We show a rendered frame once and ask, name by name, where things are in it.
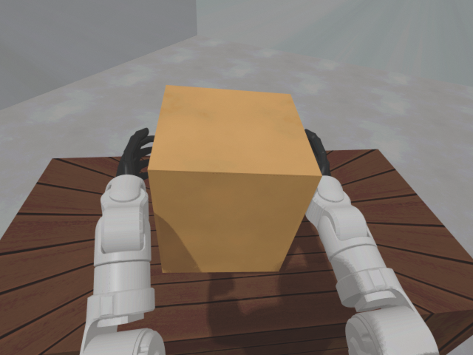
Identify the pedestal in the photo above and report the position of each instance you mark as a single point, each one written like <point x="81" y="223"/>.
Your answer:
<point x="47" y="272"/>

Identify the left robot forearm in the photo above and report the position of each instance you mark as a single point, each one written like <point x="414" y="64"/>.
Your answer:
<point x="122" y="290"/>

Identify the right robot forearm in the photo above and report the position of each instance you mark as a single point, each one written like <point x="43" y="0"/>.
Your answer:
<point x="364" y="281"/>

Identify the left robot hand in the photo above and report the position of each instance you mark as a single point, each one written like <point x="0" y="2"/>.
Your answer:
<point x="130" y="163"/>

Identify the carton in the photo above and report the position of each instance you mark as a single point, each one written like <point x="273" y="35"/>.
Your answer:
<point x="231" y="176"/>

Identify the right robot upper arm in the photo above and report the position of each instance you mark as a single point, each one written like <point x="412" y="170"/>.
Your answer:
<point x="389" y="331"/>

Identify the right robot hand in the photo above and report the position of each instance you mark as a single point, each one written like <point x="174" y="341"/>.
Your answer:
<point x="319" y="152"/>

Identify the left robot upper arm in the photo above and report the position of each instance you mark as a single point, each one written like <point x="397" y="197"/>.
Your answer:
<point x="142" y="341"/>

